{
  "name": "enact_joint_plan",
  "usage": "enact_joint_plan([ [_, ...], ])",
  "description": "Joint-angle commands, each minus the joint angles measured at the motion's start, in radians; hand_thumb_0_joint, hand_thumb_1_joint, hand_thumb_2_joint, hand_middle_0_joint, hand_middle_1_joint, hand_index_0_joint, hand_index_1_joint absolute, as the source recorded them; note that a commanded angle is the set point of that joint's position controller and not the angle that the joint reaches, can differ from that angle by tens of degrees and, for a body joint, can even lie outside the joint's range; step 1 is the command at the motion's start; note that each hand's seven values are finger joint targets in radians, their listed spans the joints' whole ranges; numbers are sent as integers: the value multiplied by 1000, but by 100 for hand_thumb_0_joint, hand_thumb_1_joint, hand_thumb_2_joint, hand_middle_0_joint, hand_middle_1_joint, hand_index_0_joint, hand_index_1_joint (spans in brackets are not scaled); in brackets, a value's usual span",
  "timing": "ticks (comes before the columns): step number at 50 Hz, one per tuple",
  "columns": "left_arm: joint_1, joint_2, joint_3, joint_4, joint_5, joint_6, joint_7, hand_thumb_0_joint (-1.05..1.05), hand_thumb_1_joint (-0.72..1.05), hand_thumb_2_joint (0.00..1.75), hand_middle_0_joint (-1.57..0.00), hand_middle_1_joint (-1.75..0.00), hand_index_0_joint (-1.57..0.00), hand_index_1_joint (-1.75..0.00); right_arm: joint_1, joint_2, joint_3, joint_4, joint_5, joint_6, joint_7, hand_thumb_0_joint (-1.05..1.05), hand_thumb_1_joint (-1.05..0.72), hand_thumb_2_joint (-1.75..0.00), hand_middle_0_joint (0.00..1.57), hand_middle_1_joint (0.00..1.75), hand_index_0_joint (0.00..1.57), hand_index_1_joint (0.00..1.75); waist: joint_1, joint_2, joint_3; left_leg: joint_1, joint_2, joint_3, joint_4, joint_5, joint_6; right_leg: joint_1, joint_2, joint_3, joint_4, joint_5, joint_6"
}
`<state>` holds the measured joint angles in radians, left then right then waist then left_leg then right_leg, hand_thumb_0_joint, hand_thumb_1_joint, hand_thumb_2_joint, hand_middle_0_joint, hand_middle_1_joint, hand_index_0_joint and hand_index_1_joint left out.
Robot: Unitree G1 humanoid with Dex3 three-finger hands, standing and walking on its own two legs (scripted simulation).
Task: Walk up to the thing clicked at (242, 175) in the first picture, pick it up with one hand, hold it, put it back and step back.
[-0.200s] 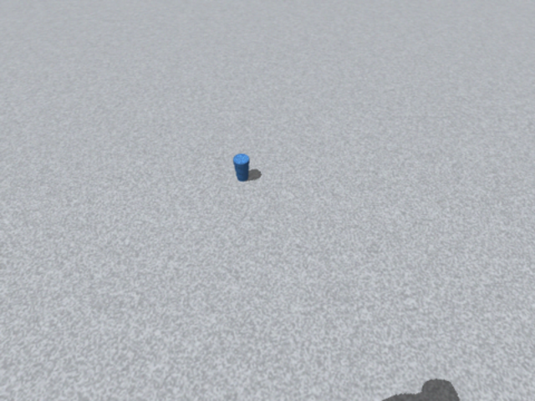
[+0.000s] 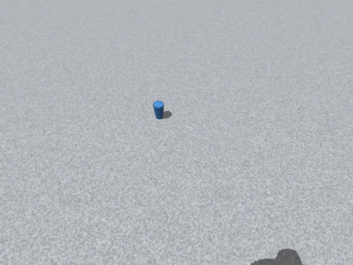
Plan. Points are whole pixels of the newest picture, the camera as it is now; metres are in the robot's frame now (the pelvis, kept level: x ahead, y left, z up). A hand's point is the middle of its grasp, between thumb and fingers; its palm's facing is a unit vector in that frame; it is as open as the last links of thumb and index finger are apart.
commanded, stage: stand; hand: left
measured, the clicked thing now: (158, 110) +1.30 +0.15 -0.71
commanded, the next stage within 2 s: walk up in 0.92 s
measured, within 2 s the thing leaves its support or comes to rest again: neither
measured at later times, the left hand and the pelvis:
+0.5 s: hand out of the picture +0.07 +0.25 -0.16, palm faces -0.02 -0.94 -0.34, open 7.3 cm; pelvis +0.00 +0.00 +0.00, yaw +0 degrees
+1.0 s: hand out of the picture +0.08 +0.26 -0.15, palm faces -0.01 -0.95 -0.33, open 7.3 cm; pelvis +0.02 +0.00 +0.00, yaw +0 degrees
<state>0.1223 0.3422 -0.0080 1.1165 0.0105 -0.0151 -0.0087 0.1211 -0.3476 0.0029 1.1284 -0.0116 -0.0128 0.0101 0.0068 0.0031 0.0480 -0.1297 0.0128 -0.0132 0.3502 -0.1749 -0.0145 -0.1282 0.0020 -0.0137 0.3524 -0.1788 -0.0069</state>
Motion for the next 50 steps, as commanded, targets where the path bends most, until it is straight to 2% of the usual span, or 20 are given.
enact_joint_plan([
  [1, -37, 217, 39, -58, 1, -25, 16, 0, 90, 90, -20, -30, -20, -30, -51, -208, -35, -66, 5, -21, -15, 0, -90, -90, 20, 30, 20, 30, -4, 1, -75, 16, 109, -87, -54, 86, 44, 7, -129, 105, -70, 95, -20],
  [3, -35, 219, 40, -58, 0, -26, 18, 0, 90, 90, -20, -30, -20, -30, -48, -208, -35, -65, 7, -21, -16, 0, -90, -90, 20, 30, 20, 30, -6, -2, -87, 35, 108, -84, -48, 125, 42, 12, -130, 102, -65, 137, -17],
  [10, -44, 215, 39, -57, -3, -21, 18, 0, 90, 90, -20, -30, -20, -30, -44, -209, -33, -62, 4, -18, -20, 0, -90, -90, 20, 30, 20, 30, -5, -1, -64, 18, 112, -84, -57, 118, 41, 13, -129, 103, -67, 119, -18],
  [15, -45, 218, 42, -53, -2, -18, 18, 0, 90, 90, -20, -30, -20, -30, -38, -204, -32, -59, 2, -15, -17, 0, -90, -90, 20, 30, 20, 30, -6, -12, -12, -24, 104, -89, -82, 17, 37, -17, -123, 105, -91, 4, -17],
  [19, -45, 223, 44, -59, 0, -20, 17, 0, 90, 90, -20, -30, -20, -30, -46, -212, -35, -63, 1, -18, -16, 0, -90, -90, 20, 30, 20, 30, -3, 3, -49, -7, 108, -90, -79, 52, 39, 10, -127, 103, -82, 44, -18],
  [21, -43, 216, 41, -58, 2, -20, 17, 0, 90, 90, -20, -30, -20, -30, -45, -210, -34, -62, 3, -17, -16, 0, -90, -90, 20, 30, 20, 30, -4, 3, -47, -9, 107, -91, -79, 36, 38, 3, -126, 103, -88, 26, -15],
  [22, -46, 225, 43, -61, 0, -22, 17, 0, 90, 90, -20, -30, -20, -30, -47, -213, -35, -64, 2, -19, -16, 0, -90, -90, 20, 30, 20, 30, -5, -2, -68, 9, 110, -90, -72, 77, 40, 15, -131, 105, -83, 66, -17],
  [24, -42, 219, 41, -61, 2, -21, 17, 0, 90, 90, -20, -30, -20, -30, -49, -211, -34, -63, 2, -19, -17, 0, -90, -90, 20, 30, 20, 30, -3, 2, -76, 15, 111, -89, -69, 89, 38, 17, -131, 100, -76, 86, -17],
  [29, -43, 223, 43, -56, -4, -18, 17, 0, 90, 90, -20, -30, -20, -30, -43, -213, -34, -58, 4, -19, -18, 0, -90, -90, 20, 30, 20, 30, -3, 3, -62, 7, 107, -90, -77, 91, 34, 18, -129, 97, -73, 78, -20],
  [34, -34, 224, 42, -56, 1, -19, 17, 0, 90, 90, -20, -30, -20, -30, -40, -212, -34, -58, 4, -20, -18, 0, -90, -90, 20, 30, 20, 30, -4, -4, -76, 27, 111, -88, -69, 118, 38, 21, -132, 97, -70, 116, -19],
  [35, -34, 215, 39, -52, -3, -18, 17, 0, 90, 90, -20, -30, -20, -30, -36, -209, -29, -55, 5, -19, -18, 0, -90, -90, 20, 30, 20, 30, -4, 5, -51, 4, 109, -92, -78, 99, 37, 17, -129, 94, -77, 93, -15],
  [39, -39, 222, 42, -49, -1, -18, 19, 0, 90, 90, -20, -30, -20, -30, -41, -210, -33, -57, 5, -15, -18, 0, -90, -90, 20, 30, 20, 30, -6, -13, -46, 17, 108, -91, -73, 83, 38, 5, -129, 96, -84, 68, -17],
  [45, -32, 216, 43, -53, -2, -19, 18, 0, 90, 90, -20, -30, -20, -30, -42, -213, -33, -58, 3, -17, -19, 0, -90, -90, 20, 30, 20, 30, -3, 7, -56, 16, 109, -88, -69, 106, 39, 21, -132, 98, -81, 113, -18],
  [46, 33, 317, 108, -108, 17, -30, -15, 0, 90, 90, -20, -30, -20, -30, 29, -304, -97, -109, -19, -35, 3, 0, -90, -90, 20, 30, 20, 30, -3, -16, -164, 24, 74, -93, 13, -427, 105, 25, -79, 107, 1, -401, -56],
  [47, 42, 321, 118, -101, 26, -30, -24, 0, 90, 90, -20, -30, -20, -30, 13, -314, -108, -110, -29, -38, 13, 0, -90, -90, 20, 30, 20, 30, 5, 13, -72, -62, 89, -128, 19, -568, 116, -77, -97, 149, 29, -545, -75],
  [48, 23, 310, 120, -115, 30, -29, -31, 0, 90, 90, -20, -30, -20, -30, 7, -305, -107, -118, -32, -38, 18, 0, -90, -90, 20, 30, 20, 30, 3, 20, -6, -104, 86, -135, 16, -596, 117, -157, -102, 168, 32, -578, -78],
  [49, 11, 291, 121, -131, 31, -31, -37, 0, 90, 90, -20, -30, -20, -30, -2, -293, -107, -137, -29, -40, 24, 0, -90, -90, 20, 30, 20, 30, 3, 21, 29, -139, 100, -155, 21, -562, 126, -183, -109, 182, 47, -556, -85],
  [50, 8, 278, 122, -145, 30, -36, -38, 0, 90, 90, -20, -30, -20, -30, 16, -275, -110, -144, -29, -47, 25, 0, -90, -90, 20, 30, 20, 30, -5, 5, 43, -135, 120, -181, 15, -492, 132, -194, -110, 186, 73, -487, -90],
])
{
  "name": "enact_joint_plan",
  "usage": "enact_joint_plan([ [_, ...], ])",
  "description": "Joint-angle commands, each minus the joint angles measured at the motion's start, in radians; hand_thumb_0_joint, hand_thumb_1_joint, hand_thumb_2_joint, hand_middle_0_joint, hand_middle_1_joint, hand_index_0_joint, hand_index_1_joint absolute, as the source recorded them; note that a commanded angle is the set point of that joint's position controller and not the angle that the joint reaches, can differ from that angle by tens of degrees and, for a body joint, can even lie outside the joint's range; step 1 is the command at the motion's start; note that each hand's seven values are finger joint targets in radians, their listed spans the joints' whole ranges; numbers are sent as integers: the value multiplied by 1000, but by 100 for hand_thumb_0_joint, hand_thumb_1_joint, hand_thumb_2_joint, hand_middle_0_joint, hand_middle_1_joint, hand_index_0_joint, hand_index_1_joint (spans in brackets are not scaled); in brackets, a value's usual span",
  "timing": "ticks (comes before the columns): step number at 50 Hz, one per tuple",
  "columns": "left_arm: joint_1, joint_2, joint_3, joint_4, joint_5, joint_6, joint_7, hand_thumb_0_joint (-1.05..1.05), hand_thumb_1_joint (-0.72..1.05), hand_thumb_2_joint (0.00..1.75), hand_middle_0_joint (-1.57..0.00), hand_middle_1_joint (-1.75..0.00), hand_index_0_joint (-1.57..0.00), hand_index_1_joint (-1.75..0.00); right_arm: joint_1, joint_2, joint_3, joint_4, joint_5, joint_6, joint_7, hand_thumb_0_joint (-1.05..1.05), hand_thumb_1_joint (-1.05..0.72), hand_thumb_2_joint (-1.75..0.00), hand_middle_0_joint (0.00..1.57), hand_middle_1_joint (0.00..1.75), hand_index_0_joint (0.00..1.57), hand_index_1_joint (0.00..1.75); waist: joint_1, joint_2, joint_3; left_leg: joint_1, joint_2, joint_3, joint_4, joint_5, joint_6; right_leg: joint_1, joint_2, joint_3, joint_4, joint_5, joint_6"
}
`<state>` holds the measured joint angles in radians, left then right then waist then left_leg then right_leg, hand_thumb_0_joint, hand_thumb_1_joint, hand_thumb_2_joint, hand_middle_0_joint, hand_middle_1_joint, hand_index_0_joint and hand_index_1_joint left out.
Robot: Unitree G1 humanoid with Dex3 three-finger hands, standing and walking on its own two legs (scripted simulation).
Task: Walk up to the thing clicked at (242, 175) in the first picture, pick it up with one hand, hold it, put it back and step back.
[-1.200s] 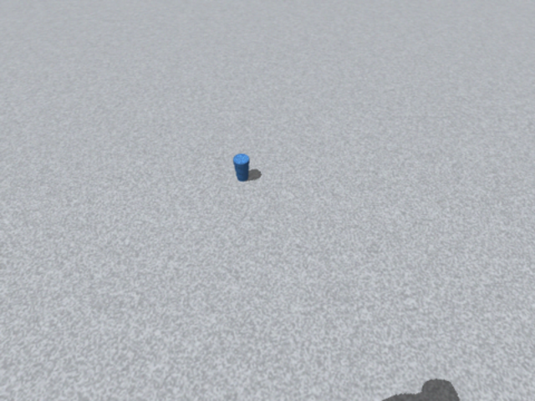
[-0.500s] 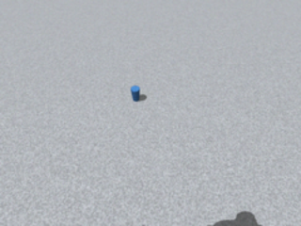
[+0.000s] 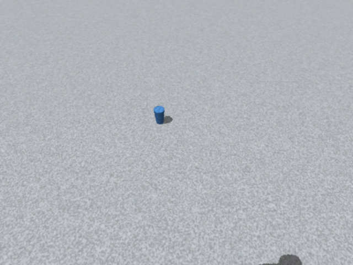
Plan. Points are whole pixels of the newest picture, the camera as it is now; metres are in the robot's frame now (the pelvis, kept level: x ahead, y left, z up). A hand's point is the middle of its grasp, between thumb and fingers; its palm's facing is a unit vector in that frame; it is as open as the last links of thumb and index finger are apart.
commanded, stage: walk up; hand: left
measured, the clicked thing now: (159, 115) +1.28 +0.16 -0.71
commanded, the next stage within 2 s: none
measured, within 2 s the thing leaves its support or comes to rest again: neither
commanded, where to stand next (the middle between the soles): +0.94 -0.04 m, yaw -3 degrees
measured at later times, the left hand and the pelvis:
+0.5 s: hand (65, 261) +0.17 +0.31 -0.17, palm faces -0.06 -0.94 -0.35, open 7.3 cm; pelvis +0.16 +0.03 -0.02, yaw -3 degrees
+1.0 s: hand (116, 152) +0.49 +0.23 -0.13, palm faces -0.04 -0.93 -0.37, open 7.3 cm; pelvis +0.38 -0.03 -0.01, yaw -3 degrees
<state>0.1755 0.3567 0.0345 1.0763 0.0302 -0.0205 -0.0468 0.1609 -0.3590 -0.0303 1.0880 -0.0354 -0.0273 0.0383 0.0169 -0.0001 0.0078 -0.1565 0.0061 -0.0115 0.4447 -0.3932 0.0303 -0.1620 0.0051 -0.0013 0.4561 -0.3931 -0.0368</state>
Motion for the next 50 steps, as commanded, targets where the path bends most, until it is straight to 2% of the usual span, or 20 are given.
enact_joint_plan([
  [1, -25, 246, 81, -102, 11, -37, 1, 0, 90, 90, -20, -30, -20, -30, -32, -263, -85, -111, -3, -41, -5, 0, -90, -90, 20, 30, 20, 30, -6, 10, 87, -91, 150, -203, -67, -185, 98, -149, -110, 170, -9, -169, -67],
  [4, 40, 257, 83, -116, 7, -47, 0, 0, 90, 90, -20, -30, -20, -30, -31, -252, -90, -145, 2, -52, -4, 0, -90, -90, 20, 30, 20, 30, 11, 16, 4, -31, 147, -203, -36, -122, 116, -78, -92, 156, 14, -57, -59],
  [8, 48, 296, 92, -147, 9, -54, -11, 0, 90, 90, -20, -30, -20, -30, -91, -254, -85, -206, 0, -47, 12, 0, -90, -90, 20, 30, 20, 30, 29, -17, 193, -336, 64, -144, 94, -257, 93, -46, -148, 352, -84, -302, -119],
  [9, 101, 327, 99, -134, 5, -62, -8, 0, 90, 90, -20, -30, -20, -30, -121, -232, -79, -220, 1, -51, 12, 0, -90, -90, 20, 30, 20, 30, 49, -100, 219, -461, 9, -12, 229, -126, 52, 90, -234, 463, -175, -229, -165],
  [11, 220, 363, 104, -120, -4, -77, 5, 0, 90, 90, -20, -30, -20, -30, -159, -217, -61, -244, -5, -60, 4, 0, -90, -90, 20, 30, 20, 30, 97, -114, 226, -671, 40, -1, 366, -145, 15, 340, -379, 569, -177, 365, -256],
  [14, 256, 351, 105, -133, -8, -64, 20, 0, 90, 90, -20, -30, -20, -30, -139, -228, -70, -263, 4, -74, 2, 0, -90, -90, 20, 30, 20, 30, 95, -126, 132, -584, 54, 6, 312, -159, 11, 387, -345, 407, -85, 742, -233],
  [16, 161, 341, 102, -175, -16, -56, 24, 0, 90, 90, -20, -30, -20, -30, -76, -232, -81, -259, 14, -73, 11, 0, -90, -90, 20, 30, 20, 30, 52, -153, 61, -427, 45, 27, 185, -18, 22, 346, -250, 246, -42, 667, -153],
  [18, 15, 335, 86, -237, -31, -50, 23, 0, 90, 90, -20, -30, -20, -30, 122, -235, -105, -209, 20, -64, 9, 0, -90, -90, 20, 30, 20, 30, -87, -112, -41, 36, -17, 96, -23, 232, 37, 57, -124, 41, 136, 624, -76],
  [19, -5, 286, 72, -263, -38, -51, 17, 0, 90, 90, -20, -30, -20, -30, 317, -300, -144, -158, 12, -59, -4, 0, -90, -90, 20, 30, 20, 30, -187, 66, -155, 369, 42, 0, -54, 265, 53, -169, -46, -20, 409, 466, -32],
  [20, 55, 192, 42, -270, -47, -52, 18, 0, 90, 90, -20, -30, -20, -30, 424, -368, -173, -143, -12, -59, -14, 0, -90, -90, 20, 30, 20, 30, -212, 263, -220, 615, 244, -336, -77, 121, 99, -474, 92, 44, 597, -128, -5],
  [21, 81, 251, 49, -275, -44, -48, 27, 0, 90, 90, -20, -30, -20, -30, 348, -399, -181, -190, 0, -57, -17, 0, -90, -90, 20, 30, 20, 30, -182, 200, -224, 532, 379, -609, -212, -206, 185, -499, 75, 108, 653, -199, -17],
  [23, 103, 317, 50, -249, -40, -54, 22, 0, 90, 90, -20, -30, -20, -30, 163, -373, -155, -243, 24, -54, -14, 0, -90, -90, 20, 30, 20, 30, -101, 110, -37, 296, 393, -495, -211, -142, 249, -514, -15, 139, 746, -68, -19],
  [27, 150, 264, 56, -197, -32, -59, 7, 0, 90, 90, -20, -30, -20, -30, 132, -269, -106, -269, 36, -77, -11, 0, -90, -90, 20, 30, 20, 30, -33, 57, 114, 58, 293, -209, -204, 346, 194, -408, -74, 118, 616, 44, 6],
  [37, 15, 234, 78, -257, -17, -52, -39, 0, 90, 90, -20, -30, -20, -30, 111, -302, -105, -303, 39, -77, 1, 0, -90, -90, 20, 30, 20, 30, -25, 116, 100, -89, 212, -26, -150, 261, 145, -124, -68, -58, 159, 313, 4],
  [40, 135, 273, 103, -230, -13, -59, -25, 0, 90, 90, -20, -30, -20, -30, 109, -287, -97, -318, 36, -69, -5, 0, -90, -90, 20, 30, 20, 30, 62, 10, 26, -151, 173, 14, 137, 440, 107, 117, -30, -79, 111, 221, -26],
  [41, 241, 314, 124, -212, -9, -69, -14, 0, 90, 90, -20, -30, -20, -30, 174, -239, -77, -316, 36, -70, -4, 0, -90, -90, 20, 30, 20, 30, 108, -129, -68, -203, 101, 63, 414, 426, 73, 270, -56, -14, 41, 120, -53],
  [42, 326, 396, 148, -210, -5, -78, -1, 0, 90, 90, -20, -30, -20, -30, 239, -174, -54, -330, 43, -70, -4, 0, -90, -90, 20, 30, 20, 30, 113, -349, -134, -382, -40, 97, 706, 12, 27, 392, -323, 396, -60, 65, -135],
  [43, 294, 411, 140, -228, -26, -77, 2, 0, 90, 90, -20, -30, -20, -30, 240, -260, -71, -321, 45, -62, -12, 0, -90, -90, 20, 30, 20, 30, 99, -252, -121, -496, -36, 25, 795, -137, 16, 410, -444, 649, -158, 32, -228],
  [44, 240, 409, 139, -244, -37, -74, 9, 0, 90, 90, -20, -30, -20, -30, 200, -304, -77, -305, 40, -61, -20, 0, -90, -90, 20, 30, 20, 30, 97, -190, -79, -503, 8, -28, 853, -127, 13, 319, -473, 677, -171, 57, -286],
  [50, 78, 297, 92, -289, -31, -89, 16, 0, 90, 90, -20, -30, -20, -30, 244, -237, -79, -255, 41, -35, 13, 0, -90, -90, 20, 30, 20, 30, -17, -141, 79, -321, 60, -57, 657, 113, 2, -108, -231, 122, -207, 163, -164],
])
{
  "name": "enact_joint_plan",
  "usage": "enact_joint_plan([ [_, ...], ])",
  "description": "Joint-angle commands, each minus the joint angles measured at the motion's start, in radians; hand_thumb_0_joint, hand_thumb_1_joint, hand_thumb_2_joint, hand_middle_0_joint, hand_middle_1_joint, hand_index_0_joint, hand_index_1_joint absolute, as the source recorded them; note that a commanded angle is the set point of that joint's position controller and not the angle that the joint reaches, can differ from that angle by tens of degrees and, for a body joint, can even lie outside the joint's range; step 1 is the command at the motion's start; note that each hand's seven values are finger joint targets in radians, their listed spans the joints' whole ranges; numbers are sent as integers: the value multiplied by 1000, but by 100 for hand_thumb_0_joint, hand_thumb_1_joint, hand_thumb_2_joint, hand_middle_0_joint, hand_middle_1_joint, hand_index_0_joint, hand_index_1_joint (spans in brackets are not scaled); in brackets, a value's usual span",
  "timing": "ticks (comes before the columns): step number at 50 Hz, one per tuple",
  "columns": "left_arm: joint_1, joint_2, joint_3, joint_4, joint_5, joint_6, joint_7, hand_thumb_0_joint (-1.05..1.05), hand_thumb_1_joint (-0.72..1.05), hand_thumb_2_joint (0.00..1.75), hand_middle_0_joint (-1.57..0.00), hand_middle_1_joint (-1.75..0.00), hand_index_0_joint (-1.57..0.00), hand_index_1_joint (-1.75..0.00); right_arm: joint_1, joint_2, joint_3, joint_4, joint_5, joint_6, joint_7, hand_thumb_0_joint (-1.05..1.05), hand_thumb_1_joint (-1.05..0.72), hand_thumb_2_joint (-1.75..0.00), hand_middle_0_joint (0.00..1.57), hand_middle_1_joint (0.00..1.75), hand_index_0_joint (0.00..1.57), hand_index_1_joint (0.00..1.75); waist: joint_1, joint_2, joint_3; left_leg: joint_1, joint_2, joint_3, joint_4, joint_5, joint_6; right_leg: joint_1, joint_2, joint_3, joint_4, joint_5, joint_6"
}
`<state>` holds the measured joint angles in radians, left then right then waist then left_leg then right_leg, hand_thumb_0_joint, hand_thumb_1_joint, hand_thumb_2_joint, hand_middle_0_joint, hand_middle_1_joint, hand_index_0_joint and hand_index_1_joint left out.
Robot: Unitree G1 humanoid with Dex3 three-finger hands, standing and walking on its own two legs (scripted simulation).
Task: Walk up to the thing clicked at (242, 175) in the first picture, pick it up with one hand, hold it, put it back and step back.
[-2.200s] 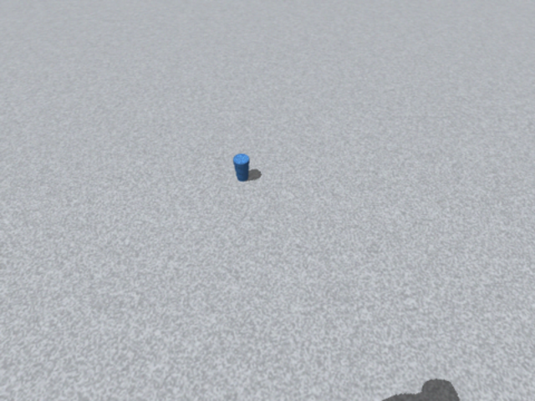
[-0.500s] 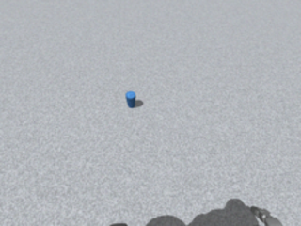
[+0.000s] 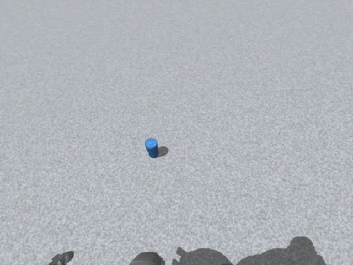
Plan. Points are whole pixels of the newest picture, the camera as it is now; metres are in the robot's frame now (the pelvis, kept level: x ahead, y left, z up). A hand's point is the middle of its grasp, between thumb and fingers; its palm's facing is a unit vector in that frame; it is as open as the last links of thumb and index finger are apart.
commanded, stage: walk up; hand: left
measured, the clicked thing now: (152, 149) +0.89 +0.23 -0.70
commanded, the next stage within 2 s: none
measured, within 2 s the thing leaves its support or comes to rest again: neither
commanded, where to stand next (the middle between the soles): +0.56 +0.02 m, yaw +1 degrees
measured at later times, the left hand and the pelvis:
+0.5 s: hand (77, 216) +0.26 +0.32 -0.15, palm faces -0.03 -0.95 -0.32, open 7.3 cm; pelvis +0.20 +0.05 +0.01, yaw +1 degrees
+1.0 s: hand (102, 169) +0.40 +0.26 -0.11, palm faces +0.01 -0.92 -0.40, open 7.3 cm; pelvis +0.35 -0.01 +0.01, yaw +0 degrees
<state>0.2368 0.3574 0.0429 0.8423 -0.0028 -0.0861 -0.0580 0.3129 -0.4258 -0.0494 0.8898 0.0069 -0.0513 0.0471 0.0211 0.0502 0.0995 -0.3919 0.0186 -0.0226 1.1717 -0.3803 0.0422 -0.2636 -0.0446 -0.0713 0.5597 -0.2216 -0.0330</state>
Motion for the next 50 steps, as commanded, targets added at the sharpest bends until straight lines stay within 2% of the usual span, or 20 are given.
enact_joint_plan([
  [1, 14, 297, 83, -66, 6, -27, 26, 0, 90, 90, -20, -30, -20, -30, 80, -168, -62, -61, -4, -6, 11, 0, -90, -90, 20, 30, 20, 30, -20, -193, -1, -97, 53, -33, -134, 117, -23, -17, -185, 174, -334, -52, -178],
  [8, 47, 335, 91, -81, 16, -29, 14, 0, 90, 90, -20, -30, -20, -30, -75, -166, -76, -106, -25, -24, 33, 0, -90, -90, 20, 30, 20, 30, 18, -174, -18, 11, 86, 49, -521, 217, -48, -43, -222, 153, -318, -220, -179],
  [12, 1, 311, 79, -86, 24, -16, 12, 0, 90, 90, -20, -30, -20, -30, 90, -198, -98, -52, -32, -41, 18, 0, -90, -90, 20, 30, 20, 30, -94, -61, -111, 303, 39, 92, -611, 184, -15, -118, -182, 100, -80, -163, -127],
  [13, 36, 261, 60, -81, 25, -11, 14, 0, 90, 90, -20, -30, -20, -30, 195, -240, -114, -14, -36, -48, 5, 0, -90, -90, 20, 30, 20, 30, -140, 93, -171, 451, 45, 30, -657, 72, 6, -183, -118, 44, 184, -60, -97],
  [14, 113, 164, 32, -82, 12, -5, 13, 0, 90, 90, -20, -30, -20, -30, 221, -311, -127, -25, -50, -57, -11, 0, -90, -90, 20, 30, 20, 30, -128, 341, -168, 519, 249, -323, -823, -128, 58, -354, 17, -20, 479, -236, -33],
  [15, 158, 209, 38, -64, 6, 6, 23, 0, 90, 90, -20, -30, -20, -30, 164, -341, -124, -71, -34, -62, -17, 0, -90, -90, 20, 30, 20, 30, -93, 233, -137, 514, 402, -643, -941, -161, 131, -475, 87, 58, 585, -290, -17],
  [16, 116, 302, 58, -44, 14, 14, 38, 0, 90, 90, -20, -30, -20, -30, 135, -344, -126, -77, -8, -57, -14, 0, -90, -90, 20, 30, 20, 30, -98, 148, -103, 463, 448, -673, -919, -124, 210, -478, 17, 130, 638, -306, -31],
  [18, 65, 299, 54, -33, 5, 6, 38, 0, 90, 90, -20, -30, -20, -30, 81, -273, -97, -89, -7, -58, -24, 0, -90, -90, 20, 30, 20, 30, -71, 32, -37, 365, 358, -404, -882, 230, 194, -431, -22, 190, 624, -200, -24],
  [19, 85, 281, 54, -19, -3, 8, 32, 0, 90, 90, -20, -30, -20, -30, 73, -240, -80, -93, -8, -63, -30, 0, -90, -90, 20, 30, 20, 30, -58, 32, -36, 338, 291, -254, -855, 446, 133, -379, -24, 204, 567, -150, -20],
  [21, 112, 255, 52, -10, -11, 19, 22, 0, 90, 90, -20, -30, -20, -30, 74, -235, -74, -87, -1, -71, -31, 0, -90, -90, 20, 30, 20, 30, -34, 89, -51, 293, 255, -134, -835, 604, 121, -303, -29, 157, 518, -112, -4],
  [25, 49, 230, 46, -48, -4, 30, 1, 0, 90, 90, -20, -30, -20, -30, 52, -241, -75, -120, -6, -65, -35, 0, -90, -90, 20, 30, 20, 30, -42, 122, -38, 311, 252, -43, -852, 584, 183, -310, -43, 87, 321, -53, 26],
  [31, -26, 217, 62, -62, 9, 26, -21, 0, 90, 90, -20, -30, -20, -30, 20, -261, -80, -137, -12, -54, -27, 0, -90, -90, 20, 30, 20, 30, -43, 108, -41, 195, 218, -4, -830, 327, 149, -99, -20, 23, 83, 67, 4],
  [34, 44, 243, 79, -24, 16, 15, -13, 0, 90, 90, -20, -30, -20, -30, 10, -247, -74, -154, -10, -40, -27, 0, -90, -90, 20, 30, 20, 30, 8, 9, -68, 84, 218, -14, -704, 178, 122, 116, 12, 12, 7, 39, -9],
  [35, 143, 275, 97, 3, 16, 5, -3, 0, 90, 90, -20, -30, -20, -30, 21, -206, -58, -156, -13, -40, -26, 0, -90, -90, 20, 30, 20, 30, 59, -96, -131, 49, 164, 30, -501, 228, 97, 253, 16, 44, -32, -7, -24],
  [36, 222, 344, 123, 14, 23, -7, 12, 0, 90, 90, -20, -30, -20, -30, 92, -129, -32, -159, -9, -41, -24, 0, -90, -90, 20, 30, 20, 30, 80, -319, -185, -55, 67, 102, -226, 109, 53, 355, -126, 260, -164, -195, -50],
  [37, 213, 398, 125, -21, 20, -17, 22, 0, 90, 90, -20, -30, -20, -30, 124, -107, -17, -158, -8, -34, -22, 0, -90, -90, 20, 30, 20, 30, 60, -365, -171, -231, -40, 78, -70, -132, 1, 400, -345, 661, -293, -259, -131],
  [38, 172, 409, 125, -19, 7, -11, 21, 0, 90, 90, -20, -30, -20, -30, 82, -218, -46, -135, -14, -22, -35, 0, -90, -90, 20, 30, 20, 30, 67, -275, -128, -250, 2, 20, 3, -148, 3, 327, -383, 725, -309, -264, -215],
  [39, 149, 385, 118, -32, -2, -5, 24, 0, 90, 90, -20, -30, -20, -30, 62, -238, -53, -123, -15, -22, -38, 0, -90, -90, 20, 30, 20, 30, 56, -237, -78, -248, 32, -20, 20, -119, 1, 250, -369, 676, -310, -206, -233],
  [43, 67, 297, 85, -46, -7, -14, 33, 0, 90, 90, -20, -30, -20, -30, 103, -185, -46, -65, 1, -6, -18, 0, -90, -90, 20, 30, 20, 30, -20, -205, -16, -129, 58, -43, -102, 61, -8, 73, -189, 287, -298, 58, -111],
  [50, 78, 311, 94, -90, 14, -21, 27, 0, 90, 90, -20, -30, -20, -30, -2, -172, -61, -93, -30, 0, 13, 0, -90, -90, 20, 30, 20, 30, 8, -182, 0, -121, 90, 12, -381, 136, -58, 20, -211, 214, -357, -215, -192],
])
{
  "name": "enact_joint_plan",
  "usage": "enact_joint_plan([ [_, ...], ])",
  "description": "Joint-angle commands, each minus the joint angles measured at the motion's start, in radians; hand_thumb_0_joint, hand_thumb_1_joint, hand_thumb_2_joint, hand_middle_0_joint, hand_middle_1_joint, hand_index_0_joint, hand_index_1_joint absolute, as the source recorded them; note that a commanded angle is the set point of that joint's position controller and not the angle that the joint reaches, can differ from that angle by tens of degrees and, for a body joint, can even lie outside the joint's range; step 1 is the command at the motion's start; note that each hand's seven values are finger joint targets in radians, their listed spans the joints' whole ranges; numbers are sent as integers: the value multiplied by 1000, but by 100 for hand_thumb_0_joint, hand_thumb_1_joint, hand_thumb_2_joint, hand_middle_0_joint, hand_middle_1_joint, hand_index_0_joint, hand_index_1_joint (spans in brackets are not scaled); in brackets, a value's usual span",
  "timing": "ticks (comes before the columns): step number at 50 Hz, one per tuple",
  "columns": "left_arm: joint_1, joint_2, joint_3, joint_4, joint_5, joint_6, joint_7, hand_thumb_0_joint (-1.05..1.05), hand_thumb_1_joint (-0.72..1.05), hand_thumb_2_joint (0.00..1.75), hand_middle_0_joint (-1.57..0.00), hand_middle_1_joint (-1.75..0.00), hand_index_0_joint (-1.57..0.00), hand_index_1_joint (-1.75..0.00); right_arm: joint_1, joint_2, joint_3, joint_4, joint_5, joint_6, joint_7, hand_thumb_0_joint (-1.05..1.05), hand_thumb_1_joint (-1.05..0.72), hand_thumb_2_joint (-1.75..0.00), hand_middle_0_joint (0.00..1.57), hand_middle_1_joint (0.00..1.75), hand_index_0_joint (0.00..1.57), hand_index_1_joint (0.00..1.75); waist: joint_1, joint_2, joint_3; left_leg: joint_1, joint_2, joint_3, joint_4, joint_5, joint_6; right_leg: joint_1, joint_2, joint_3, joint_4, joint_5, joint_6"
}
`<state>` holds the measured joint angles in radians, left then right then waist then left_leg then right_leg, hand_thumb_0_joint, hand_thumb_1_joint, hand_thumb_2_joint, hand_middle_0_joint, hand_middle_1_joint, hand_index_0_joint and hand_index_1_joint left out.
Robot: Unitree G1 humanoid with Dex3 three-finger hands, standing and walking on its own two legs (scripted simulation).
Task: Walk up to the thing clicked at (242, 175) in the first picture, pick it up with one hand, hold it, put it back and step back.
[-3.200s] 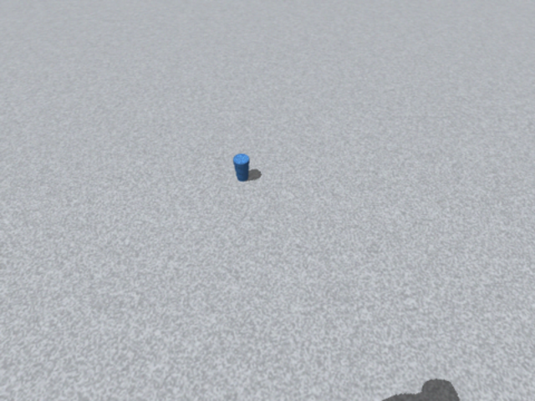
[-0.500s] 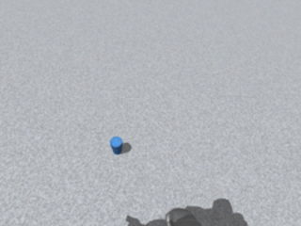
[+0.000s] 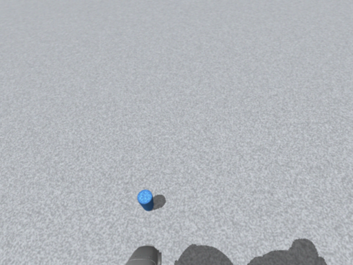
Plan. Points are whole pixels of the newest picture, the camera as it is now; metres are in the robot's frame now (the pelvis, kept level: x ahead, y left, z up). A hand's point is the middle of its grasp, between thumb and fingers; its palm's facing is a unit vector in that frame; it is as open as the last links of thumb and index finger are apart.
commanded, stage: walk up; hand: left
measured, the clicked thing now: (146, 201) +0.54 +0.24 -0.71
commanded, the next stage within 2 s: none
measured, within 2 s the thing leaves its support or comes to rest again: neither
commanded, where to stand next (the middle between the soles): +0.21 +0.03 m, yaw +0 degrees
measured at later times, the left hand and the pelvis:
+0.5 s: hand (74, 258) +0.16 +0.30 -0.16, palm faces +0.00 -0.94 -0.34, open 7.3 cm; pelvis +0.11 +0.03 -0.01, yaw +1 degrees
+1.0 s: hand (87, 238) +0.21 +0.28 -0.16, palm faces +0.00 -0.94 -0.33, open 7.3 cm; pelvis +0.11 +0.03 -0.01, yaw +1 degrees
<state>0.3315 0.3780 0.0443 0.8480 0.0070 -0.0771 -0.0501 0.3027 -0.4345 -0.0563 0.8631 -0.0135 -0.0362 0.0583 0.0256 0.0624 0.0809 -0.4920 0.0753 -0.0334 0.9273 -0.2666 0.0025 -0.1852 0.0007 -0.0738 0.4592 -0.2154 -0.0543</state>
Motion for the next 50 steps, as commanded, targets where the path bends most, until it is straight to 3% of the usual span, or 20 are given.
enact_joint_plan([
  [1, 12, 288, 92, -90, 7, -28, 17, 0, 90, 90, -20, -30, -20, -30, -30, -160, -54, -76, -10, -20, 4, 0, -90, -90, 20, 30, 20, 30, 22, -187, 22, -16, 33, 23, -197, 28, -16, -44, -252, 214, -245, -205, -169],
  [6, 18, 310, 89, -93, 5, -17, 11, 0, 90, 90, -20, -30, -20, -30, -57, -152, -57, -79, -7, -43, 4, 0, -90, -90, 20, 30, 20, 30, 19, -172, -9, 129, -4, 77, -331, 55, 10, -63, -262, 195, -159, -159, -152],
  [9, 9, 271, 63, -102, 6, -8, 13, 0, 90, 90, -20, -30, -20, -30, 56, -174, -69, -43, -10, -58, -11, 0, -90, -90, 20, 30, 20, 30, -58, -82, -55, 370, -50, 95, -426, 25, 39, -166, -211, 128, 44, -48, -104],
  [10, 23, 205, 34, -94, -2, -3, 25, 0, 90, 90, -20, -30, -20, -30, 91, -197, -72, -26, -17, -61, -32, 0, -90, -90, 20, 30, 20, 30, -78, 38, -97, 464, 29, -21, -515, 12, 72, -200, -142, 49, 267, 147, -53],
  [11, 76, 138, 16, -103, -18, -3, 27, 0, 90, 90, -20, -30, -20, -30, 125, -279, -88, -47, -23, -65, -42, 0, -90, -90, 20, 30, 20, 30, -71, 248, -152, 578, 253, -370, -580, 78, 154, -369, -19, -16, 509, -58, 22],
  [12, 95, 210, 39, -67, -11, 12, 44, 0, 90, 90, -20, -30, -20, -30, 107, -316, -95, -61, 0, -59, -43, 0, -90, -90, 20, 30, 20, 30, -67, 181, -118, 536, 370, -526, -620, 119, 274, -419, 5, 22, 585, -358, 21],
  [13, 57, 256, 46, -53, -1, 22, 53, 0, 90, 90, -20, -30, -20, -30, 102, -293, -95, -47, 11, -52, -44, 0, -90, -90, 20, 30, 20, 30, -67, 112, -67, 470, 369, -502, -599, 177, 307, -412, -42, 89, 642, -380, 15],
  [15, 36, 241, 42, -47, -9, 25, 52, 0, 90, 90, -20, -30, -20, -30, 70, -230, -67, -67, 12, -48, -53, 0, -90, -90, 20, 30, 20, 30, -51, 48, -34, 397, 256, -247, -568, 451, 238, -366, -48, 160, 634, -309, 7],
  [17, 86, 223, 40, -19, -20, 33, 44, 0, 90, 90, -20, -30, -20, -30, 8, -215, -56, -77, 16, -51, -58, 0, -90, -90, 20, 30, 20, 30, -12, 90, -32, 318, 183, -96, -549, 498, 190, -292, -57, 127, 584, -214, 17],
  [25, 19, 182, 36, 34, -16, 33, 64, 0, 90, 90, -20, -30, -20, -30, -93, -195, -37, -91, 8, -7, -60, 0, -90, -90, 20, 30, 20, 30, -23, 146, -102, 206, 169, -22, -424, 519, 207, -109, -33, 24, 292, -46, 59],
  [28, 38, 211, 45, 71, -1, 22, 72, 0, 90, 90, -20, -30, -20, -30, -167, -164, -25, -94, 28, 20, -57, 0, -90, -90, 20, 30, 20, 30, 25, 56, -121, 110, 125, -15, -302, 227, 140, 38, -19, 33, 109, 78, 29],
  [29, 23, 235, 49, 68, 5, 16, 75, 0, 90, 90, -20, -30, -20, -30, -147, -115, -10, -84, 31, 25, -58, 0, -90, -90, 20, 30, 20, 30, 24, -61, -129, 87, 84, 14, -229, 76, 91, 50, -92, 147, 21, 99, 6],
  [30, -43, 286, 55, 48, 19, 6, 76, 0, 90, 90, -20, -30, -20, -30, -111, -66, 6, -78, 34, 34, -56, 0, -90, -90, 20, 30, 20, 30, -18, -224, -94, 35, -11, 54, -130, -126, 34, -12, -284, 432, -83, 90, -57],
  [31, -110, 328, 55, 32, 11, 8, 74, 0, 90, 90, -20, -30, -20, -30, -116, -105, -6, -57, 30, 46, -67, 0, -90, -90, 20, 30, 20, 30, -14, -241, -68, 97, -43, 18, -49, -337, 29, -152, -387, 520, -136, 45, -171],
  [32, -176, 326, 52, 27, 12, 14, 74, 0, 90, 90, -20, -30, -20, -30, -106, -142, -19, -24, 22, 50, -72, 0, -90, -90, 20, 30, 20, 30, -28, -258, -39, 149, -14, 7, -22, -348, 27, -230, -381, 519, -130, -5, -191],
  [34, -190, 266, 35, 30, 14, 16, 72, 0, 90, 90, -20, -30, -20, -30, -112, -148, -18, 14, 34, 45, -61, 0, -90, -90, 20, 30, 20, 30, -35, -246, -32, 170, -16, -1, -94, -284, 30, -218, -279, 373, -107, -19, -128],
  [39, -208, 249, 31, 57, 12, 29, 65, 0, 90, 90, -20, -30, -20, -30, -76, -124, -8, 92, 13, 25, -59, 0, -90, -90, 20, 30, 20, 30, -34, -262, -145, 278, -58, 61, -399, -81, 12, -104, -203, 256, 3, 23, -69],
  [42, -225, 170, 10, 74, -9, 39, 57, 0, 90, 90, -20, -30, -20, -30, -148, -180, -17, 107, -4, 3, -63, 0, -90, -90, 20, 30, 20, 30, -8, -85, -163, 274, 70, -133, -532, -41, 58, -114, -118, 152, 60, -31, 16],
  [47, -270, 215, 19, 130, 2, 39, 52, 0, 90, 90, -20, -30, -20, -30, -173, -148, 9, 154, -4, 3, -52, 0, -90, -90, 20, 30, 20, 30, -11, -59, -51, 153, 21, -62, -564, -174, 42, -55, -137, 194, -50, -222, 2],
  [50, -271, 196, 12, 159, -3, 39, 49, 0, 90, 90, -20, -30, -20, -30, -205, -158, 13, 176, -4, -6, -50, 0, -90, -90, 20, 30, 20, 30, 5, -3, -52, 148, 52, -102, -628, -118, 43, 10, -109, 138, -38, -88, 13],
])
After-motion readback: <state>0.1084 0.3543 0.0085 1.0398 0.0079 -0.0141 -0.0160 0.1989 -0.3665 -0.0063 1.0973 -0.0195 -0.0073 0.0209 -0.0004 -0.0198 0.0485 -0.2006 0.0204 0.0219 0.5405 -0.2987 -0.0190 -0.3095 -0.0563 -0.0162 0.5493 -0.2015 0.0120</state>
